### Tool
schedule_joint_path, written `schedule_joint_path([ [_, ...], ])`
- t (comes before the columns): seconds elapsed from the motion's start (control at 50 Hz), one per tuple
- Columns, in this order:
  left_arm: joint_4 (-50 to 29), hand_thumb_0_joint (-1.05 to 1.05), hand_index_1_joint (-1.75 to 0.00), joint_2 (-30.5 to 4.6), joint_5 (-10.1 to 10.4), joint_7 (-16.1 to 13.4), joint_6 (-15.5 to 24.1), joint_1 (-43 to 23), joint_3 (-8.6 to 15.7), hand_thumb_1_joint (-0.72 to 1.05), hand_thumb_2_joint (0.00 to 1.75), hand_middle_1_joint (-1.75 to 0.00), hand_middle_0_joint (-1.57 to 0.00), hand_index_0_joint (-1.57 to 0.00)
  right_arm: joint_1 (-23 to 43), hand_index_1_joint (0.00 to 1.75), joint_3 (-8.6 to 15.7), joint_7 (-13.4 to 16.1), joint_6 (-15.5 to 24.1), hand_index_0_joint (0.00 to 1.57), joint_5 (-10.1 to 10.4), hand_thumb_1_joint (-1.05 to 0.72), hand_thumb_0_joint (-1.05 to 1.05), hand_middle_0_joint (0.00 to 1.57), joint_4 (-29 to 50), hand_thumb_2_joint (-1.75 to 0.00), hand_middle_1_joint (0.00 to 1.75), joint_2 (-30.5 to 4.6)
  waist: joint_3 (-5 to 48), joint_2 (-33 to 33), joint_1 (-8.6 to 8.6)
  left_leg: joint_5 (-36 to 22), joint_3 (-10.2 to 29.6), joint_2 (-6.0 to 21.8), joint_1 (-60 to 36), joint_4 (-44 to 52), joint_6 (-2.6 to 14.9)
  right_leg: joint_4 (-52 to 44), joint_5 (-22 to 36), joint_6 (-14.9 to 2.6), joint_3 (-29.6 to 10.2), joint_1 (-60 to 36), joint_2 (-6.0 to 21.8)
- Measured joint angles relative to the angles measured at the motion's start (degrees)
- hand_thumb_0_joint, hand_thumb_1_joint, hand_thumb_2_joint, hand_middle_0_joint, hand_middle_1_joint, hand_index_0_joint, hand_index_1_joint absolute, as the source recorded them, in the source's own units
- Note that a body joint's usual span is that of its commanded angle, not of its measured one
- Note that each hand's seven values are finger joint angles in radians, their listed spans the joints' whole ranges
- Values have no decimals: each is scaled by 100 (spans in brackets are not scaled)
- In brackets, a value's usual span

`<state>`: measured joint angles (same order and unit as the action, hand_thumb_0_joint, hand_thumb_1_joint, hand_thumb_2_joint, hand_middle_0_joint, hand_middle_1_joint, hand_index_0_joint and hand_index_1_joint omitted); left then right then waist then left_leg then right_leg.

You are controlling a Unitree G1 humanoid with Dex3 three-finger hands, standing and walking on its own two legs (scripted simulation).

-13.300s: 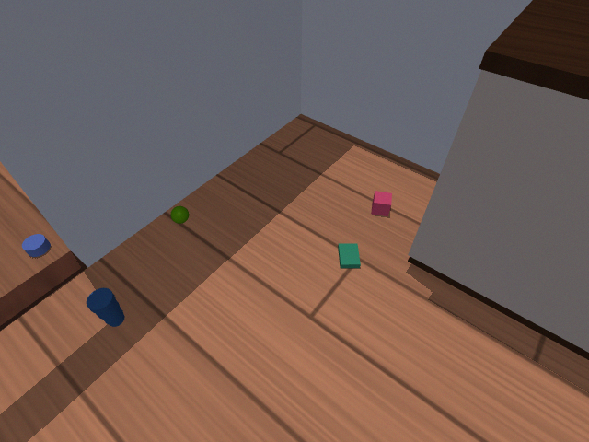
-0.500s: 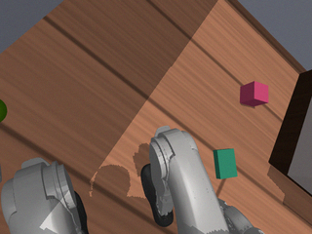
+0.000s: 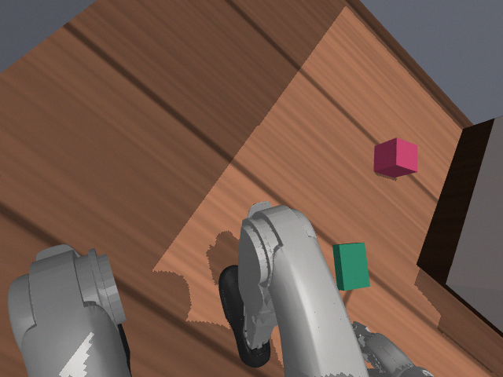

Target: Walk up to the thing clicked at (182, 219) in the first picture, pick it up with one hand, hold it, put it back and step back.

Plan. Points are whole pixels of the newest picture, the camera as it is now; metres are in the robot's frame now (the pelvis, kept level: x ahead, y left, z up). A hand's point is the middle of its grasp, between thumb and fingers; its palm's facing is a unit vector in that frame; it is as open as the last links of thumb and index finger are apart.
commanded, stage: rest palm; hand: left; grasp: from above
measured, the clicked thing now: out of the picture +0.44 +0.33 -0.26
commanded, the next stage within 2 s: close in 0.48 s
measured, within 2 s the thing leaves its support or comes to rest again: neither
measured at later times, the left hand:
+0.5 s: hand out of the picture +0.42 +0.33 -0.25, palm faces -0.45 -0.19 -0.87, open 14.0 cm
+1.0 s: hand out of the picture +0.42 +0.32 -0.24, palm faces -0.43 -0.12 -0.90, open 12.5 cm
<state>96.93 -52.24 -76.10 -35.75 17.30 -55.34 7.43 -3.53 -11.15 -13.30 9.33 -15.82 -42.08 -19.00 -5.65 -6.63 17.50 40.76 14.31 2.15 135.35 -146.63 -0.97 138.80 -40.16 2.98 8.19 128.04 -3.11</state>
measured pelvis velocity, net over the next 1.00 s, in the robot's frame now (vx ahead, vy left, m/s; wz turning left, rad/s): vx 0.00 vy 0.00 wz -0.03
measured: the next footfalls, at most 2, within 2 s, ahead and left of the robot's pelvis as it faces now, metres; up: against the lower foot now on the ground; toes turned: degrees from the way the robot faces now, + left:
none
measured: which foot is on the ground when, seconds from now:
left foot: down 0.00-1.00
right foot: down 0.00-1.00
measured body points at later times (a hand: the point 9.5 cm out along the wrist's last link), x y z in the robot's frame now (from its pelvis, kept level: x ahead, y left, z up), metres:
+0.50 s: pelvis +0.00 +0.00 +0.00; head +0.28 +0.11 +0.34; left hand +0.44 +0.34 -0.20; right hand +0.06 -0.25 -0.08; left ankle +0.06 +0.13 -0.26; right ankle +0.10 -0.12 -0.26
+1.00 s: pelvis +0.00 +0.00 +0.00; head +0.26 +0.13 +0.34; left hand +0.44 +0.33 -0.19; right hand +0.07 -0.26 -0.06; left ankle +0.06 +0.13 -0.26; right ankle +0.10 -0.12 -0.26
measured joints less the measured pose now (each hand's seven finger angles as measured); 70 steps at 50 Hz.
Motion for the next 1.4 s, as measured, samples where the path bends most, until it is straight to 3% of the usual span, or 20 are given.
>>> schedule_joint_path([
  [0.12, 261, 0, -100, 71, -84, -292, -290, -168, -167, -48, 96, -100, -8, -9, 100, 30, -75, -87, 243, 20, -38, -90, 0, 20, -8, -90, 30, 48, 26, -41, 63, -53, -20, 2, 67, 0, 47, -19, 45, 28, -15, 38, -9],
  [0.22, 360, 0, -100, 52, 72, -354, -530, -301, -175, -48, 95, -101, -8, -9, 109, 30, -170, -200, 426, 20, -30, -90, 0, 20, -4, -90, 30, 93, -61, -72, 115, -49, -14, 20, 88, -9, 59, -26, 65, 59, -15, 66, -30],
  [0.32, 310, 0, -101, -25, 287, -255, -668, -348, -72, -48, 94, -102, -7, -9, 61, 30, -260, -254, 539, 20, -6, -90, 0, 21, 45, -90, 30, 114, -174, -57, 168, -9, 6, 31, 87, -15, 53, -36, 45, 64, 0, 71, -41],
  [0.48, 253, 0, -102, -245, 499, 17, -604, -206, 293, -48, 93, -103, -7, -9, -48, 30, -319, -271, 554, 20, 18, -91, 0, 21, 81, -90, 30, 99, -335, 0, 230, 96, 59, 24, -2, -25, -5, -25, -42, 43, 40, 5, -34],
  [0.58, 183, 0, -102, -350, 573, 125, -405, -98, 273, -48, 94, -103, -8, -9, -56, 30, -360, -238, 438, 20, 3, -91, 0, 21, 72, -90, 30, 64, -398, 9, 179, 110, 95, 37, -48, 1, -26, -63, -28, 33, 71, -23, -47],
  [0.7, 228, 0, -102, -399, 515, 141, -164, -70, 135, -44, 93, -104, -9, -11, -20, 30, -418, -195, 319, 20, -32, -90, 0, 21, 80, -90, 30, 33, -419, -68, 131, 71, 133, 44, -115, -5, -28, -85, 36, 39, 101, -92, -67],
  [0.8, 254, 0, -101, -370, 273, -10, -35, -109, 28, -38, 89, -103, -12, -15, -17, 30, -442, -143, 293, 20, -61, -90, 0, 21, 111, -90, 30, -6, -325, -129, 135, 10, 163, 25, -88, -31, -11, -94, 90, 39, 126, -105, -70],
  [0.9, 311, 0, -98, -323, 51, -262, -127, -190, -136, -31, 84, -102, -16, -20, 34, 30, -416, -141, 360, 20, -98, -89, 0, 21, 88, -90, 30, -34, -226, -159, 176, -4, 168, 19, -59, -67, 18, -85, 97, 52, 129, -108, -76],
  [0.96, 399, 0, -96, -295, 35, -359, -286, -251, -216, -27, 82, -100, -19, -23, 79, 30, -392, -162, 434, 20, -93, -89, 0, 21, 100, -90, 30, -42, -215, -164, 207, -14, 152, 30, -32, -63, 50, -102, 110, 70, 118, -94, -86],
  [1.12, 418, 0, -91, -338, 238, -373, -585, -307, 37, -20, 75, -95, -24, -28, 97, 30, -422, -265, 616, 20, -65, -90, 0, 20, 196, -90, 30, -65, -308, -190, 249, -25, 118, 38, 17, -25, 68, -131, 117, 87, 93, -44, -84],
  [1.18, 332, 0, -89, -399, 359, -252, -634, -299, 164, -17, 72, -93, -26, -31, 77, 30, -421, -274, 633, 20, -61, -90, 0, 20, 186, -90, 30, -52, -327, -178, 245, 0, 128, 29, 14, -32, 48, -116, 90, 87, 99, -39, -76],
  [1.3, 260, 0, -85, -447, 549, 79, -606, -242, 115, -12, 68, -90, -30, -35, 36, 30, -423, -254, 577, 20, -52, -90, 0, 20, 161, -90, 30, -16, -356, -86, 211, 52, 137, 7, 1, -25, 18, -106, 20, 74, 109, -52, -51],
  [1.4, 163, 0, -84, -410, 624, 226, -424, -184, -62, -6, 66, -89, -35, -40, 37, 30, -491, -226, 469, 20, -42, -90, 0, 20, 159, -90, 30, 35, -394, -70, 161, 80, 142, 17, -74, 3, 8, -133, 5, 72, 114, -113, -54],
])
